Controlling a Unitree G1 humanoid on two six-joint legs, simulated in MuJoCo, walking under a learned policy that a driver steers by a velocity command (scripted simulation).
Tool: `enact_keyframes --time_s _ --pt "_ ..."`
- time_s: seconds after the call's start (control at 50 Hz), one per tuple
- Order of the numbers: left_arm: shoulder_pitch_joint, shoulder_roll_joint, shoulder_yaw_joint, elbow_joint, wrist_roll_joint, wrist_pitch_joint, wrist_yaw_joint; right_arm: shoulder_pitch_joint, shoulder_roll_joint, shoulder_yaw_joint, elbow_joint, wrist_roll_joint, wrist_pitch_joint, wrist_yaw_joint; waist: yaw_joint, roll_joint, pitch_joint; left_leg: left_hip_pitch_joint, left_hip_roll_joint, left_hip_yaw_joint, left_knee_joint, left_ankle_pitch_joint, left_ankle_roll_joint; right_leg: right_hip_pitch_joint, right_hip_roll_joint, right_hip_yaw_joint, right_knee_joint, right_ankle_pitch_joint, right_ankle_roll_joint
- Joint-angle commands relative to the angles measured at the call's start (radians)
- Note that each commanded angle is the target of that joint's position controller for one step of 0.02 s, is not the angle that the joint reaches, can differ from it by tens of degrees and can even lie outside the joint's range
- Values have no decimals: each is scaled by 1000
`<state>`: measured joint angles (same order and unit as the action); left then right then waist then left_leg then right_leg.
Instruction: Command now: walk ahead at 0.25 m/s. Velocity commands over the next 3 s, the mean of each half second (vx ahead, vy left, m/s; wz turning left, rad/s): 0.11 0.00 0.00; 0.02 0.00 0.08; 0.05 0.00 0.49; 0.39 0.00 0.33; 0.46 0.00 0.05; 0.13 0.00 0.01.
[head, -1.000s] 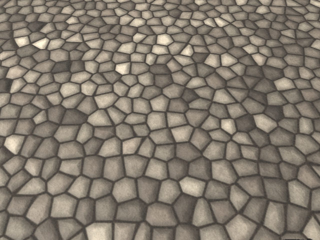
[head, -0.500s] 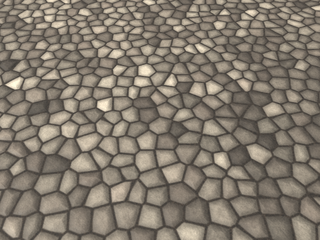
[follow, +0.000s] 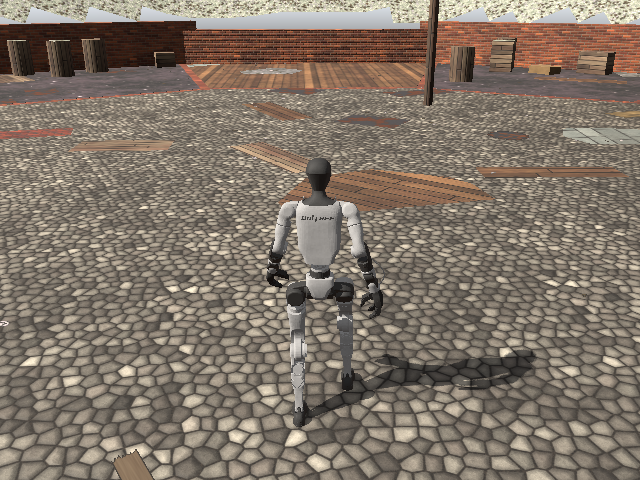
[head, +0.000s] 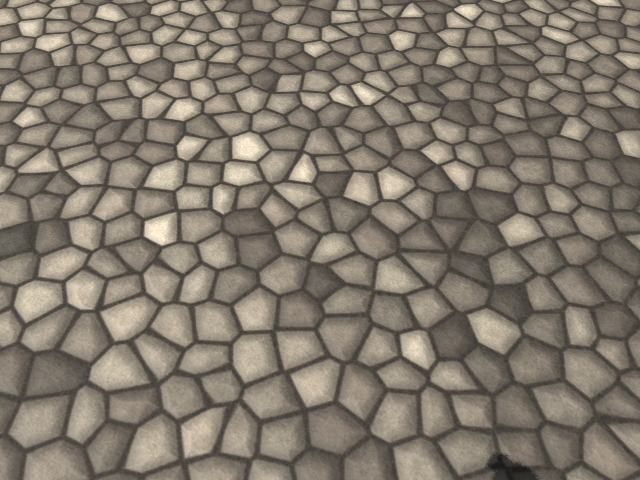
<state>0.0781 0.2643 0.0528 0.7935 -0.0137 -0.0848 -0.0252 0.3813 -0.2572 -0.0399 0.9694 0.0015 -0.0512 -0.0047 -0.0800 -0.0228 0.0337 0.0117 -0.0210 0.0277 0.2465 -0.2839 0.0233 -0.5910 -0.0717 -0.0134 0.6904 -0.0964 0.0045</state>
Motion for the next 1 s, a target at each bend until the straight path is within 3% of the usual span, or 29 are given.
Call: enact_keyframes --time_s 0.02,0.08,0.1,0.12,0.14,0.16,0.18,0.2,0.22,0.28,0.36,0.38,0.42,0.44,0.46,0.5,0.52,0.62,0.7,0.82,0.88,0.96,1.0 --pt "-56 54 7 -72 0 -4 -6 -29 -192 -39 -36 10 -9 -13 43 152 -7 -106 204 -78 -12 657 123 180 65 -21 -133 163 -11" --pt "114 127 40 -7 20 2 5 -92 -184 -40 -39 18 -11 -17 152 127 -94 -92 179 -65 177 723 64 409 93 -9 -202 225 -72" --pt "182 164 53 14 27 3 14 -73 -165 -34 -37 10 -11 -16 181 76 -138 -144 126 -36 322 615 24 539 45 19 -220 403 -94" --pt "241 234 61 16 50 10 24 25 -96 -12 -41 -27 -12 -12 148 -127 -268 -341 39 -8 617 148 -25 805 -169 229 -138 773 -189" --pt "246 196 40 21 50 20 16 168 -21 10 1 -5 -7 -6 104 -266 -429 -445 -41 -85 874 -420 -59 891 -352 505 -216 760 -346" --pt "193 157 32 9 19 27 5 128 -119 -15 11 16 5 -3 114 -146 -366 -456 -1 -146 958 -413 -60 747 -297 491 -294 473 -319" --pt "98 136 24 -3 6 30 3 37 -136 -23 -14 30 18 -8 100 -103 -214 -530 31 -101 977 -362 -58 616 -258 403 -342 273 -279" --pt "27 96 8 -9 13 32 3 -27 -128 -26 -24 21 37 -22 83 -30 -136 -518 67 -82 934 -299 -58 479 -205 338 -401 109 -235" --pt "-27 83 3 -11 27 29 3 -27 -113 -28 -25 9 56 -34 53 -62 -98 -451 98 -99 868 -237 -63 354 -189 295 -430 54 -222" --pt "-69 81 3 14 51 27 9 -3 -80 -25 -14 -4 73 -49 18 -114 -94 -297 94 -67 669 -175 -67 214 -114 181 -467 3 -206" --pt "-54 106 6 42 31 39 30 -55 -79 -23 -16 -12 77 -44 34 -93 -123 -191 83 -46 436 -20 -53 204 -121 192 -487 -238 -205" --pt "-63 108 4 47 24 46 35 -51 -75 -23 -9 -15 77 -39 23 -85 -108 -144 72 -31 372 44 -44 172 -112 187 -491 -332 -186" --pt "-37 74 -8 71 18 55 38 -61 -70 -21 -5 -32 77 -33 17 -52 -57 -93 77 -38 264 88 -13 118 -72 171 -485 -485 -117" --pt "-12 63 -13 83 22 57 37 -79 -91 -20 -19 -35 74 -35 33 -8 -12 -128 129 -99 169 60 13 121 -39 151 -446 -488 -75" --pt "28 72 -4 82 21 63 41 -117 -162 -36 -11 -20 71 -39 96 119 30 -278 130 -112 143 -144 42 193 28 76 -415 -410 -43" --pt "15 73 -5 93 29 66 50 -158 -88 -19 -6 -23 46 -36 96 152 30 -412 117 -115 65 -244 14 367 44 49 -326 -247 -32" --pt "30 63 -7 106 29 68 53 -177 -85 -18 -3 -24 36 -34 106 156 22 -412 111 -110 62 -192 -5 399 41 46 -310 -202 -40" --pt "39 60 -8 149 24 66 47 -142 -83 -15 23 -8 16 -33 82 62 -26 -280 94 -82 126 47 -9 385 37 43 -296 -65 -57" --pt "40 64 -7 177 18 67 46 -129 -82 -13 39 -6 21 -33 72 31 -57 -232 87 -68 150 169 -3 412 36 38 -274 60 -55" --pt "47 78 -4 215 15 79 56 -139 -73 -10 53 -3 31 -30 76 20 -55 -229 79 -64 151 245 1 455 32 34 -259 123 -52" --pt "39 129 16 203 13 88 80 -199 -122 -27 7 10 38 -32 87 35 -55 -273 80 -95 184 324 28 471 32 11 -215 115 -54" --pt "75 124 34 196 12 106 102 -219 -126 -45 -43 15 50 -40 96 56 -54 -359 92 -160 224 296 66 466 23 -12 -158 50 -61" --pt "96 131 44 189 15 109 106 -234 -118 -50 -73 14 54 -44 104 37 -57 -423 80 -171 272 245 65 482 -11 14 -172 24 -80"
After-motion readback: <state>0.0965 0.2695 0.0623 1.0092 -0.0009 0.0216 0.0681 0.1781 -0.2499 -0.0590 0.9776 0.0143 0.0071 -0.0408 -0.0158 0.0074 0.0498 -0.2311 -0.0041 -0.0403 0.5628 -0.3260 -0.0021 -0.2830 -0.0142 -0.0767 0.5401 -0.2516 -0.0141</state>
